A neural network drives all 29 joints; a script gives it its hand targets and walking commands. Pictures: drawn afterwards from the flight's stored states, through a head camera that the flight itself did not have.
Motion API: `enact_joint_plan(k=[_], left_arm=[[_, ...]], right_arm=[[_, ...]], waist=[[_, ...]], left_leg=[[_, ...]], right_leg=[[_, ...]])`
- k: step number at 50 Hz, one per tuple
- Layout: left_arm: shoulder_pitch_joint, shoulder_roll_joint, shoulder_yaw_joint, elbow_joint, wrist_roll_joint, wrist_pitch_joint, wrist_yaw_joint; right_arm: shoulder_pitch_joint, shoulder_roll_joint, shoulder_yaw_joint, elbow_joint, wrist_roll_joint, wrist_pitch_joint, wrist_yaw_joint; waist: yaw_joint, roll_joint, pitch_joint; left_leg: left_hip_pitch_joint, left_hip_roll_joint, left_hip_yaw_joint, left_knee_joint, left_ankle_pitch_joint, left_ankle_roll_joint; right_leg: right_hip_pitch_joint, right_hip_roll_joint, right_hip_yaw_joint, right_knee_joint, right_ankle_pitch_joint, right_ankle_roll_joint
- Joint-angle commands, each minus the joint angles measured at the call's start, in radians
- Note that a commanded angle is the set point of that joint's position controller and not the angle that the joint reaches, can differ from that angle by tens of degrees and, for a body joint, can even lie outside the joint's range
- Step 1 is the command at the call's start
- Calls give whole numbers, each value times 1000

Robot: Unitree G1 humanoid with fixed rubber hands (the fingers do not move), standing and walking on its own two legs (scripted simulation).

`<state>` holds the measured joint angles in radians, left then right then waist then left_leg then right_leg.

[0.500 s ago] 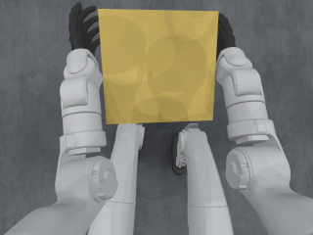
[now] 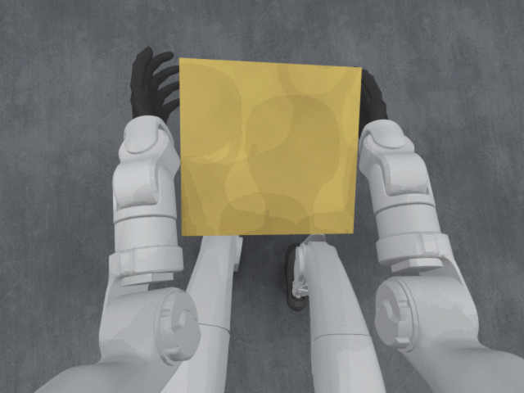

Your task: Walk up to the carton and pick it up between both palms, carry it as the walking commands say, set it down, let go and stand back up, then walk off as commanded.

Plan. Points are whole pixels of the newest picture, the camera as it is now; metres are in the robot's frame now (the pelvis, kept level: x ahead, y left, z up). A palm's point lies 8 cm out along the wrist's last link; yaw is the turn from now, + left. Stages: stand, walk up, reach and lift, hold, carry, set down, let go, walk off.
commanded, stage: reach and lift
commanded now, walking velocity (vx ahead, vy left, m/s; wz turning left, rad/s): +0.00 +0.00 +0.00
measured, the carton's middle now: (259, 152) +0.42 +0.04 -0.12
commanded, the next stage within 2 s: none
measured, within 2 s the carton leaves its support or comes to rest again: neither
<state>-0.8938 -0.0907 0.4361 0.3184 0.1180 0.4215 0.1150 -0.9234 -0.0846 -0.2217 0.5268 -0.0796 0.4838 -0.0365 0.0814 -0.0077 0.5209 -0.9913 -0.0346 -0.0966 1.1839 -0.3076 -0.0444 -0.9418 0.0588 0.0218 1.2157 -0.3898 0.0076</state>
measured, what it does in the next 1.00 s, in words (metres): rises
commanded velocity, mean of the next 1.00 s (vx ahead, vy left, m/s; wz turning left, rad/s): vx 0.00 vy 0.00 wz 0.00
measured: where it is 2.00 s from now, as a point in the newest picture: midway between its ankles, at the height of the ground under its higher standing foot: (257, 280)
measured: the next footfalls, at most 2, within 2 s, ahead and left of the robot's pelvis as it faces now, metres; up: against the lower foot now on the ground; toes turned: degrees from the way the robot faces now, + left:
none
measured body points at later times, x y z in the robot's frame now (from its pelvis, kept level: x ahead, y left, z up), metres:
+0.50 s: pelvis +0.09 +0.01 +0.08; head +0.15 +0.01 +0.53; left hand +0.44 +0.18 +0.08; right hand +0.45 -0.12 +0.05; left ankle +0.16 +0.13 -0.62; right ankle +0.12 -0.12 -0.62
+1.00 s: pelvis +0.12 +0.00 +0.12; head +0.13 +0.00 +0.57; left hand +0.43 +0.19 +0.13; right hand +0.44 -0.11 +0.10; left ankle +0.16 +0.13 -0.62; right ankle +0.12 -0.12 -0.62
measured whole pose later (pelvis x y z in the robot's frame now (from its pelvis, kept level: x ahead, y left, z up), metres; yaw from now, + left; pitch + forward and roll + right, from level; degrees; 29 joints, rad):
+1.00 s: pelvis +0.12 +0.00 +0.12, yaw +0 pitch +2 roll +0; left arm -0.29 -0.16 0.31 0.30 0.20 0.54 0.02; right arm -0.26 0.11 -0.15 0.41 -0.20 0.60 -0.03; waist 0.09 0.00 -0.04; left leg -0.31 0.00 -0.08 0.45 -0.18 -0.03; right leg -0.25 0.04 0.06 0.45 -0.23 -0.01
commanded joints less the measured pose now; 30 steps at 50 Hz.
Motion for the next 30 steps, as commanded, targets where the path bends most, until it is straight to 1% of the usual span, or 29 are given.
enact_joint_plan(k=[1,2,3,4,5,6,7,8,9,10,11,12,13,14,15,16,17,18,19,20,21,23,24,25,26,27,28,29,30], left_arm=[[-602,-1066,-839,91,-173,52,-281],[-540,-1067,-855,124,-164,51,-279],[-564,-1091,-886,40,-207,41,-274],[-515,-1085,-850,75,-157,52,-275],[-481,-1083,-804,166,-137,60,-278],[-502,-1099,-823,149,-152,47,-284],[-445,-1054,-765,183,-116,45,-287],[-423,-1085,-798,140,-124,54,-291],[-427,-1091,-769,230,-91,57,-294],[-360,-1130,-797,129,-87,38,-291],[-371,-1148,-791,192,-111,46,-285],[-334,-1174,-813,126,-116,38,-279],[-295,-1130,-749,213,-96,37,-282],[-272,-1127,-736,229,-90,30,-283],[-247,-1099,-673,269,-63,31,-284],[-200,-1085,-612,352,-12,36,-290],[-148,-1065,-564,359,14,30,-290],[-148,-1077,-552,359,34,42,-296],[-157,-1094,-564,331,32,45,-296],[-132,-1111,-552,381,26,57,-305],[-86,-1116,-560,333,24,47,-302],[-35,-1075,-514,423,58,57,-306],[-40,-1082,-526,358,40,49,-309],[-29,-1079,-536,366,46,48,-316],[-55,-1093,-581,293,27,43,-317],[-75,-1069,-567,312,14,46,-318],[-52,-1088,-567,349,16,45,-320],[-26,-1106,-595,304,-18,42,-319],[27,-1133,-643,259,-29,45,-319]], right_arm=[[-912,973,551,-282,164,-140,248],[-896,997,593,-317,176,-143,254],[-860,995,585,-345,184,-146,260],[-855,1003,563,-305,187,-147,260],[-882,1002,572,-291,167,-146,267],[-913,1001,576,-340,171,-152,268],[-835,1035,560,-251,170,-141,263],[-766,1064,560,-250,168,-136,269],[-684,998,460,-83,117,-128,281],[-680,1052,485,-177,113,-149,291],[-626,1031,439,-82,110,-141,295],[-625,1056,478,-173,131,-154,294],[-611,1092,490,-125,133,-153,279],[-605,1102,479,-163,125,-163,278],[-567,1136,473,-102,130,-148,273],[-532,1136,430,-53,70,-142,274],[-514,1148,420,-61,78,-134,276],[-445,1143,360,-1,48,-122,283],[-401,1126,339,12,14,-119,281],[-396,1099,306,-2,5,-122,294],[-392,1173,381,-35,37,-123,290],[-349,1101,338,14,15,-121,286],[-332,1140,361,-31,7,-114,279],[-350,1118,382,-77,2,-122,283],[-296,1189,415,-47,16,-113,285],[-352,1141,419,-86,34,-117,275],[-379,1132,431,-120,34,-131,274],[-404,1125,481,-207,49,-139,269],[-304,1169,519,-186,65,-124,269]], waist=[[-50,9,-2001],[-17,22,-2027],[-56,15,-2084],[-52,28,-2039],[-26,14,-1952],[-22,-10,-1965],[-8,-30,-1858],[-38,15,-1846],[-58,52,-1612],[-40,53,-1726],[-76,56,-1567],[-61,84,-1649],[-32,33,-1496],[-30,40,-1456],[11,5,-1268],[5,-5,-1187],[59,-39,-1113],[22,-9,-1045],[5,19,-1006],[-13,14,-1002],[39,-2,-1100],[22,27,-957],[23,-24,-979],[25,-25,-1022],[21,-29,-1064],[47,-29,-1012],[23,-27,-1040],[30,-57,-1141],[6,-36,-1175]], left_leg=[[662,-87,42,-196,-3,0],[654,-98,52,-179,73,-1],[729,-98,51,-188,149,7],[728,-95,59,-198,147,-4],[716,-79,37,-218,66,3],[693,-81,32,-226,68,13],[655,-83,50,-238,101,17],[700,-81,45,-278,123,10],[606,-74,22,-285,29,9],[725,-82,32,-290,93,2],[710,-59,1,-293,123,9],[825,-63,3,-301,202,1],[714,-57,31,-296,225,20],[704,-62,30,-331,214,16],[613,-63,45,-367,165,39],[600,-68,47,-409,97,39],[572,-68,53,-444,105,49],[591,-71,55,-472,47,41],[608,-66,43,-503,78,38],[650,-63,40,-506,69,33],[720,-59,47,-512,164,29],[697,-55,54,-532,178,36],[725,-56,49,-546,194,36],[708,-61,72,-549,220,34],[747,-63,64,-565,257,30],[707,-58,56,-562,286,41],[724,-56,58,-550,289,36],[785,-53,44,-566,396,37],[862,-56,54,-568,452,26]], right_leg=[[295,77,-11,-249,9,-14],[326,73,-7,-246,60,-3],[352,80,-21,-252,135,0],[336,73,3,-283,124,-7],[295,63,-6,-294,49,-14],[327,67,0,-294,46,-13],[349,60,10,-315,56,-6],[381,71,4,-330,101,-13],[256,62,-12,-318,11,-18],[309,75,-1,-324,71,-22],[236,72,-14,-330,70,-27],[289,91,-12,-343,140,-27],[283,79,-4,-379,149,-25],[317,72,1,-406,139,-24],[303,67,12,-447,88,-13],[296,59,9,-475,38,-9],[324,52,27,-507,28,-5],[322,55,26,-542,-18,-16],[316,60,14,-562,16,-28],[315,59,9,-572,-9,-32],[436,55,33,-590,78,-32],[380,42,31,-614,81,-25],[406,47,33,-634,91,-27],[446,46,34,-638,131,-21],[494,46,45,-649,175,-19],[490,36,44,-645,197,-18],[507,41,49,-641,209,-18],[590,42,38,-642,311,-11],[627,49,34,-656,371,-3]])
